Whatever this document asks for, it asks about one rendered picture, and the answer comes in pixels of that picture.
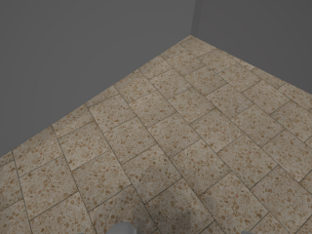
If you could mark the robot left thigh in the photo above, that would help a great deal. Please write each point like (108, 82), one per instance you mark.
(122, 228)

